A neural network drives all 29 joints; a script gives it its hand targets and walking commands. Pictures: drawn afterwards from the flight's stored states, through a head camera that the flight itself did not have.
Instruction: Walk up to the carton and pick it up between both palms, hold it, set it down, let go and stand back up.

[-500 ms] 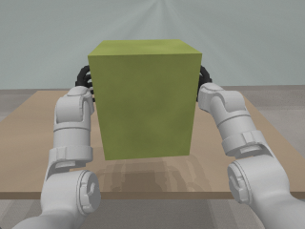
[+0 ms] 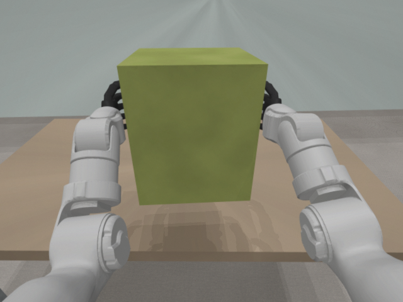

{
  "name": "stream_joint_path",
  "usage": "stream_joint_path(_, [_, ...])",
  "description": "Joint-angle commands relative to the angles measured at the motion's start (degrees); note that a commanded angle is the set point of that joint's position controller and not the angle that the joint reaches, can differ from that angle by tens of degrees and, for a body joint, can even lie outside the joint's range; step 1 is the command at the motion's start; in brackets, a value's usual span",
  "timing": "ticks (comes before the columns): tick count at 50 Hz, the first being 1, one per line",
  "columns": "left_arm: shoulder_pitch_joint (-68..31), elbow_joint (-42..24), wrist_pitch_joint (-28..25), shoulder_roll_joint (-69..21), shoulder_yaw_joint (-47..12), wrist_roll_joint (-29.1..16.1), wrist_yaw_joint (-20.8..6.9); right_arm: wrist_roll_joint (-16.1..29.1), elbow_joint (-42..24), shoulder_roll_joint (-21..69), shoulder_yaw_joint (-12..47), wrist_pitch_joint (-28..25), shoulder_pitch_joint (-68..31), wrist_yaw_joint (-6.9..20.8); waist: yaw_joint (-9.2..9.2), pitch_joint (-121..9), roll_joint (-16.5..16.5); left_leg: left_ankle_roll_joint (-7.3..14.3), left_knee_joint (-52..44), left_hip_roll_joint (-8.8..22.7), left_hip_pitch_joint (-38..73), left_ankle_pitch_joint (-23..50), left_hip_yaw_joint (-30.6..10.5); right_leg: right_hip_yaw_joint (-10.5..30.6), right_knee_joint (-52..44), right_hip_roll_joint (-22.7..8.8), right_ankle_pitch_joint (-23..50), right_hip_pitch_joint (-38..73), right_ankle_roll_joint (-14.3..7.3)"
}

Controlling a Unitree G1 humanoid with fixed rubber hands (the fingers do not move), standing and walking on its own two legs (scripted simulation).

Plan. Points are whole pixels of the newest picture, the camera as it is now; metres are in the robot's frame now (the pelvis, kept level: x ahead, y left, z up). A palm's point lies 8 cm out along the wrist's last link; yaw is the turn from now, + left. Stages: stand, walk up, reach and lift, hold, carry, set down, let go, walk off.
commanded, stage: hold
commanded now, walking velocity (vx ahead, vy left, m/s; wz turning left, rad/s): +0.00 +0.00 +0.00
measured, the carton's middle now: (192, 121) +0.39 +0.00 +0.26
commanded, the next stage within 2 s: none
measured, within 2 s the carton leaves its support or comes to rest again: neither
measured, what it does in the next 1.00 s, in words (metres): stands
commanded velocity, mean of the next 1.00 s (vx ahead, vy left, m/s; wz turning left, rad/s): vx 0.00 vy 0.00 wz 0.00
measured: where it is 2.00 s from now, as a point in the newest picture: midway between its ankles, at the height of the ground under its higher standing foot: outside the picture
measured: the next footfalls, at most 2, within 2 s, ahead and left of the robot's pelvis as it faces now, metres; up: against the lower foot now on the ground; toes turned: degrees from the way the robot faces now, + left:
none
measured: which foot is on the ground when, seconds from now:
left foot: down 0.00-1.00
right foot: down 0.00-1.00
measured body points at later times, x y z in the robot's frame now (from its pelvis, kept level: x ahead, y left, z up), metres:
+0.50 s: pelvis +0.00 +0.00 +0.00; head -0.09 +0.02 +0.44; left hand +0.39 +0.16 +0.27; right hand +0.38 -0.15 +0.27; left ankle +0.01 +0.14 -0.74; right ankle +0.02 -0.13 -0.74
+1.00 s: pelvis +0.00 +0.00 +0.00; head -0.09 +0.00 +0.44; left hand +0.39 +0.15 +0.28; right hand +0.38 -0.15 +0.27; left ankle +0.01 +0.14 -0.74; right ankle +0.02 -0.13 -0.74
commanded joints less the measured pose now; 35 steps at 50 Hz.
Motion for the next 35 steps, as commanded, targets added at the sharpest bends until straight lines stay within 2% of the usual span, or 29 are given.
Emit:
stream_joint_path(1, [-50.25, -16.67, -5.0, -41.12, -23.4, -10.81, -7.87, 13.48, -26.04, 46.02, 16.39, -3.9, -55.53, 7.71, 0.44, -29.68, -0.1, -1.17, -2.99, -4.18, 3.23, 18.16, 3.9, -0.03, 0.4, 2.43, 19.31, 16.5, 1.68])
stream_joint_path(2, [-46.64, -13.31, -3.69, -39.82, -22.95, -9.76, -8.01, 14.8, -26.61, 44.88, 16.86, -3.53, -55.44, 7.23, 0.77, -26.27, 0.93, -1.41, -2.68, -4.49, 3.42, 19.04, 3.65, -0.04, 0.03, 2.07, 20.3, 16.41, 1.95])
stream_joint_path(3, [-47.39, -13.07, -3.55, -40.24, -21.92, -9.31, -8.34, 13.54, -23.59, 44.02, 16.26, -3.23, -52.84, 7.07, -0.63, -24.92, 0.01, -1.64, -3.45, -4.7, 3.74, 18.59, 3.9, -0.34, -0.28, 2.93, 19.71, 15.15, 1.86])
stream_joint_path(4, [-50.34, -13.51, -4.36, -38.15, -21.36, -8.66, -8.43, 13.5, -23.22, 44.32, 16.0, -3.18, -52.99, 7.11, -0.14, -22.98, 0.15, -1.15, -3.55, -4.72, 3.29, 16.42, 4.4, 0.17, -0.75, 2.34, 17.58, 15.1, 2.16])
stream_joint_path(5, [-48.67, -17.02, -4.46, -41.0, -23.88, -10.21, -8.29, 14.12, -29.45, 46.7, 17.76, -4.22, -55.44, 7.04, 0.2, -28.68, -1.59, -1.3, -2.86, -4.5, 4.77, 18.93, 3.63, -0.01, -0.08, 2.64, 20.82, 17.1, 2.12])
stream_joint_path(6, [-48.97, -16.96, -4.22, -40.4, -22.93, -9.32, -8.26, 14.54, -27.32, 45.57, 17.43, -3.7, -53.57, 6.87, 0.35, -26.03, -0.13, -1.23, -2.69, -4.6, 5.06, 19.75, 3.86, 0.03, 0.23, 2.29, 21.44, 15.97, 2.06])
stream_joint_path(7, [-47.72, -17.43, -3.85, -39.89, -24.22, -10.1, -8.4, 14.68, -28.0, 44.97, 18.01, -3.75, -52.31, 6.66, -0.47, -26.27, -1.98, -1.25, -3.0, -4.35, 5.02, 20.4, 3.75, -0.83, 0.25, 3.23, 21.2, 15.84, 2.29])
stream_joint_path(8, [-48.62, -18.28, -3.85, -41.71, -26.27, -10.83, -8.56, 14.34, -30.68, 45.62, 17.47, -4.09, -54.47, 6.49, -1.05, -27.04, 0.32, -1.51, -2.16, -4.36, 5.48, 19.72, 3.71, 0.02, 0.42, 2.54, 21.78, 15.91, 1.85])
stream_joint_path(9, [-47.96, -16.88, -3.14, -40.58, -25.48, -10.03, -8.41, 13.8, -26.96, 43.2, 16.07, -3.52, -52.93, 6.62, -1.58, -22.17, 0.82, -1.87, -2.73, -4.43, 4.23, 19.37, 3.7, -0.23, -0.05, 3.1, 18.48, 14.34, 1.66])
stream_joint_path(10, [-49.85, -19.48, -3.63, -41.46, -25.66, -10.32, -8.41, 14.13, -28.52, 45.06, 17.23, -3.79, -53.82, 6.95, -0.99, -23.75, 0.0, -1.77, -3.07, -4.66, 4.79, 18.72, 3.88, -0.47, -0.5, 3.42, 17.14, 14.28, 1.55])
stream_joint_path(11, [-49.53, -19.61, -3.97, -41.11, -25.37, -9.95, -8.25, 13.32, -27.32, 45.21, 15.54, -3.46, -52.01, 6.84, -1.46, -21.42, -0.47, -1.42, -3.39, -4.27, 4.06, 16.88, 3.78, -0.07, -0.33, 2.9, 16.67, 13.57, 1.83])
stream_joint_path(12, [-48.79, -20.73, -3.8, -41.94, -27.75, -11.68, -8.37, 13.72, -31.41, 45.05, 16.77, -4.02, -53.8, 7.03, -2.1, -25.42, 0.36, -1.54, -3.0, -4.62, 4.75, 17.86, 3.8, -0.21, -0.28, 2.76, 17.08, 14.26, 1.61])
stream_joint_path(14, [-49.61, -18.01, -3.44, -42.2, -26.74, -10.75, -8.02, 13.45, -27.52, 44.31, 15.71, -3.5, -53.78, 7.22, -1.27, -23.18, 2.08, -1.71, -3.33, -4.25, 4.4, 16.38, 3.58, -0.08, -0.59, 2.34, 13.55, 12.38, 1.25])
stream_joint_path(17, [-47.03, -16.19, -3.12, -42.11, -25.54, -9.69, -7.92, 13.07, -28.67, 44.11, 17.03, -3.99, -55.11, 7.83, -0.24, -21.31, -0.29, -1.32, -3.99, -3.92, 3.84, 16.04, 4.06, -0.8, -1.05, 3.05, 12.48, 12.6, 1.04])
stream_joint_path(18, [-48.33, -17.46, -3.32, -41.74, -27.07, -11.04, -8.23, 11.89, -26.83, 43.99, 15.57, -3.44, -53.47, 7.29, -2.18, -22.35, 0.28, -1.28, -4.22, -4.36, 4.02, 16.15, 3.89, -0.29, -0.82, 2.75, 13.82, 13.02, 1.43])
stream_joint_path(20, [-49.68, -17.55, -3.59, -42.85, -27.12, -10.61, -7.86, 12.69, -26.28, 43.75, 15.31, -4.04, -54.62, 7.84, -1.08, -23.23, 2.18, -2.12, -3.82, -4.1, 4.38, 15.55, 3.86, -0.57, -0.5, 3.25, 10.88, 11.12, 0.64])
stream_joint_path(22, [-51.45, -17.67, -3.86, -43.69, -28.48, -10.68, -7.32, 11.72, -22.63, 41.9, 12.78, -3.64, -53.02, 8.18, -2.51, -21.51, 4.98, -1.99, -4.67, -3.39, 2.97, 11.98, 3.29, -0.6, -1.1, 2.33, 7.84, 10.76, 0.26])
stream_joint_path(24, [-51.23, -17.42, -4.44, -43.31, -27.11, -11.75, -6.82, 12.36, -26.16, 44.01, 15.07, -4.61, -56.9, 9.04, -0.1, -24.42, 2.85, -1.41, -4.52, -3.34, 3.29, 12.55, 3.29, -0.08, -0.29, 2.92, 9.44, 11.04, 0.28])
stream_joint_path(25, [-51.01, -17.08, -4.29, -43.13, -26.68, -11.87, -7.02, 12.19, -23.62, 44.17, 14.38, -3.58, -54.15, 8.53, -1.14, -24.32, 1.59, -1.07, -4.66, -3.62, 2.95, 12.34, 3.41, -0.19, -0.34, 2.35, 10.46, 11.58, 0.41])
stream_joint_path(26, [-52.67, -16.66, -4.12, -41.93, -26.69, -11.19, -7.09, 11.98, -20.59, 43.54, 12.9, -3.4, -53.26, 8.57, -2.29, -22.75, 3.08, -2.03, -4.22, -3.7, 3.97, 13.26, 3.81, -0.63, -0.27, 2.8, 10.43, 11.33, 0.77])
stream_joint_path(27, [-53.36, -20.7, -4.58, -45.79, -29.36, -12.33, -6.6, 12.87, -24.27, 44.97, 14.3, -4.35, -55.89, 8.9, -1.51, -27.24, 5.03, -2.66, -3.42, -3.36, 5.46, 16.42, 3.23, -1.03, 0.64, 3.24, 13.14, 12.29, 0.21])
stream_joint_path(28, [-50.62, -17.35, -3.97, -43.32, -28.02, -11.9, -6.81, 13.0, -23.92, 42.37, 13.58, -4.04, -53.71, 8.75, -2.39, -25.63, 2.35, -2.36, -3.27, -3.23, 5.42, 16.54, 2.93, -0.92, -0.02, 3.23, 13.76, 13.3, 0.75])
stream_joint_path(29, [-49.89, -19.81, -4.32, -45.32, -29.27, -12.74, -6.96, 13.03, -26.76, 42.97, 14.01, -4.39, -53.29, 8.33, -2.58, -28.53, 3.47, -2.53, -2.65, -3.63, 6.73, 19.81, 3.11, -0.22, 0.09, 2.91, 16.65, 12.73, 0.6])
stream_joint_path(30, [-50.57, -19.86, -4.1, -43.43, -28.2, -11.25, -6.67, 12.37, -20.87, 41.9, 13.17, -3.14, -50.12, 8.41, -3.15, -24.85, 5.1, -2.94, -3.2, -4.05, 5.34, 18.7, 3.45, -0.87, 0.21, 3.09, 14.86, 12.62, 0.7])
stream_joint_path(31, [-51.01, -17.62, -3.61, -42.74, -27.46, -10.66, -7.0, 12.97, -21.92, 43.06, 13.77, -3.24, -51.14, 8.29, -2.73, -24.13, 4.27, -2.12, -3.36, -3.71, 5.2, 17.82, 3.3, -0.44, -0.24, 2.37, 14.44, 12.73, 0.66])
stream_joint_path(32, [-51.54, -20.65, -4.18, -42.73, -27.51, -10.59, -6.83, 13.7, -24.91, 44.36, 15.93, -3.74, -52.53, 8.38, -1.03, -27.69, 3.68, -2.12, -3.11, -3.91, 5.28, 18.31, 3.75, -0.4, 0.34, 2.8, 15.37, 13.53, 0.97])
stream_joint_path(33, [-48.53, -15.66, -3.46, -39.99, -23.95, -8.9, -7.03, 12.33, -21.9, 43.45, 15.29, -2.77, -50.95, 8.47, -0.52, -21.8, 0.64, -0.97, -4.84, -4.07, 2.4, 13.5, 3.93, 0.15, -0.6, 2.13, 12.61, 12.87, 1.39])
stream_joint_path(34, [-48.02, -12.06, -2.89, -39.59, -21.81, -7.77, -7.64, 11.78, -20.79, 42.24, 13.87, -2.76, -51.34, 8.42, -0.52, -19.13, 0.87, -0.64, -5.93, -3.83, 1.12, 11.07, 3.72, -0.01, -1.21, 2.17, 10.67, 12.57, 1.44])
stream_joint_path(35, [-47.07, -15.09, -3.3, -41.07, -24.45, -9.61, -7.9, 12.6, -25.33, 43.56, 15.41, -3.69, -52.8, 8.16, -0.78, -24.57, 0.66, -0.55, -4.5, -3.8, 2.42, 12.51, 3.68, 0.54, -0.9, 1.58, 13.63, 14.94, 1.31])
